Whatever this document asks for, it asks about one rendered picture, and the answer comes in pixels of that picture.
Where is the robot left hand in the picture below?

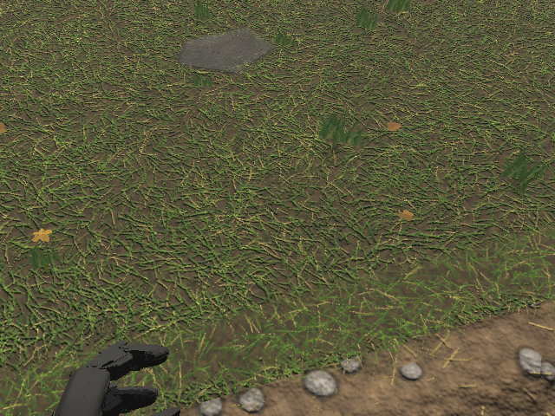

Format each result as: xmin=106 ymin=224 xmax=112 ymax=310
xmin=51 ymin=341 xmax=180 ymax=416

